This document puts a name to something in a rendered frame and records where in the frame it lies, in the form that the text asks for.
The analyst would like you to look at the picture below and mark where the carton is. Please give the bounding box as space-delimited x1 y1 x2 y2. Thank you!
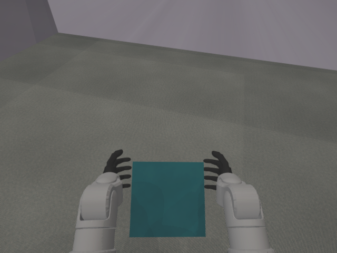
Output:
130 162 206 237

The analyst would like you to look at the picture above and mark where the right robot forearm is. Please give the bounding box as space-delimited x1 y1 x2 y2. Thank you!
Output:
216 173 275 253

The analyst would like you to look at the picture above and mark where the robot right hand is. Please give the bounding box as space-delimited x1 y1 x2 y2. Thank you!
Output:
203 151 232 190

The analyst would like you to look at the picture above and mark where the left robot forearm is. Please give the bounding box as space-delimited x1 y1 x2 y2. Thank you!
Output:
69 172 123 253

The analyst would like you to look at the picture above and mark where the robot left hand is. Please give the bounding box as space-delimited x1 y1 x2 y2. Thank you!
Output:
103 149 132 188

